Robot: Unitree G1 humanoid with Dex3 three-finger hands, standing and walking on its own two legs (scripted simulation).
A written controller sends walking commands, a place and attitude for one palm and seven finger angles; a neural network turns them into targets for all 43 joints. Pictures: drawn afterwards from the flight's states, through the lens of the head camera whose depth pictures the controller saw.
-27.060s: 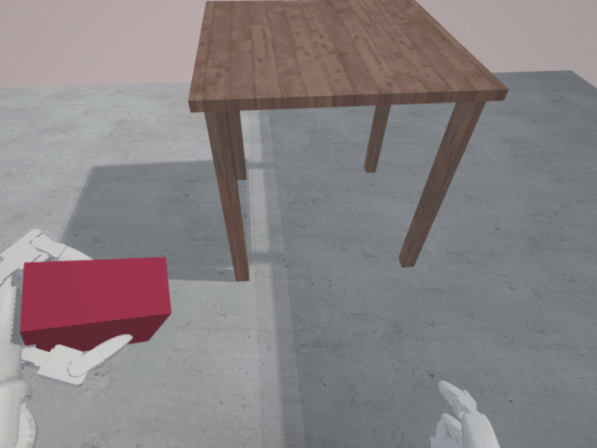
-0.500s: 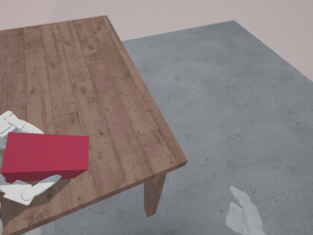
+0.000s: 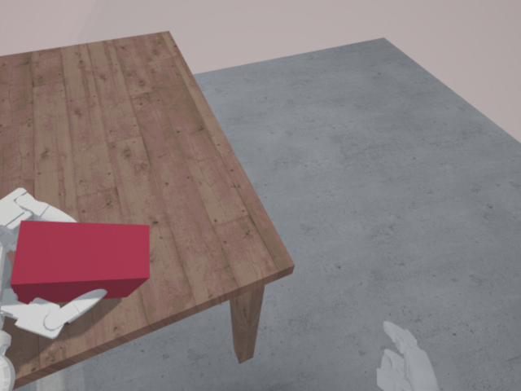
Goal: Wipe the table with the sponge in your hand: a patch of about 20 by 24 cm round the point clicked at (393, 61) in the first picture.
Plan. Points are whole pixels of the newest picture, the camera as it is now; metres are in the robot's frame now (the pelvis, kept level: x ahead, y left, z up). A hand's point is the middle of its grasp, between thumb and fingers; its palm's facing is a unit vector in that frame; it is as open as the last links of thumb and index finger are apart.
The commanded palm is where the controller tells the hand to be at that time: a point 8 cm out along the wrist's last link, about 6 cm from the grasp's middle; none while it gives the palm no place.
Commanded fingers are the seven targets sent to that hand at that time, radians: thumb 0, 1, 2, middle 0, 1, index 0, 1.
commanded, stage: shuffle to correct the standing spot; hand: left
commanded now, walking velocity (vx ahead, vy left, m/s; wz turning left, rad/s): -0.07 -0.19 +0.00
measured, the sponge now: (101, 265) +0.23 +0.20 +0.13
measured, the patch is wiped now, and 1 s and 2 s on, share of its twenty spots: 0.00 0.00 0.00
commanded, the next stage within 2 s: come to a stop and stand still in 0.12 s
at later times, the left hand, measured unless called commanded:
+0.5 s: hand (57, 271) +0.21 +0.24 +0.15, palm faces +0.31 -0.83 -0.47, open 10.1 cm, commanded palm +0.15 +0.28 +0.18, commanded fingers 0.00 0.10 1.30 -1.20 -1.60 -1.20 -1.60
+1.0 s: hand out of the picture +0.18 +0.31 +0.16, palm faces +0.39 -0.85 -0.35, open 10.1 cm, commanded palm +0.12 +0.34 +0.18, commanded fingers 0.00 0.10 1.30 -1.20 -1.60 -1.20 -1.60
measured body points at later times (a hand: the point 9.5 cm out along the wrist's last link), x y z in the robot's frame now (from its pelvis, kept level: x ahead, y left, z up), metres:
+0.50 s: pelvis -0.02 +0.00 -0.01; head +0.02 -0.02 +0.43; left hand +0.19 +0.28 +0.17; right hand +0.15 -0.24 -0.10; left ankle -0.02 +0.15 -0.73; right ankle +0.04 -0.04 -0.74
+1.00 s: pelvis -0.04 +0.06 +0.00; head -0.03 +0.09 +0.45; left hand +0.16 +0.35 +0.17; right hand +0.14 -0.15 -0.07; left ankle -0.04 +0.12 -0.74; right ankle +0.00 -0.05 -0.74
